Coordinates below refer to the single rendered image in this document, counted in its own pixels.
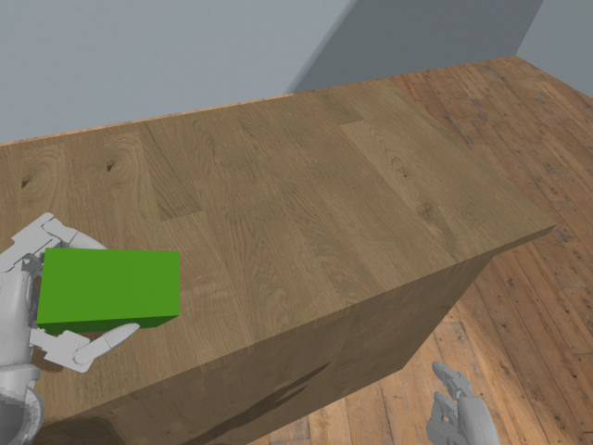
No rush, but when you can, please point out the robot left forearm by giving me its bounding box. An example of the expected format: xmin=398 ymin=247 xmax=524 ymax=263
xmin=0 ymin=363 xmax=44 ymax=445

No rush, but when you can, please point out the table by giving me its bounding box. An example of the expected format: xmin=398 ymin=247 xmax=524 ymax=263
xmin=0 ymin=79 xmax=557 ymax=445

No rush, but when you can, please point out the robot left hand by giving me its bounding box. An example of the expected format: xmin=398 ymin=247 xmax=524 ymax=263
xmin=0 ymin=212 xmax=140 ymax=374

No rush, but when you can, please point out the sponge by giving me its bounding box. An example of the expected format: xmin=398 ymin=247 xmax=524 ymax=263
xmin=36 ymin=248 xmax=180 ymax=335

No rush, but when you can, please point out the robot right hand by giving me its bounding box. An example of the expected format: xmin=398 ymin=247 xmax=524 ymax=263
xmin=426 ymin=361 xmax=500 ymax=445

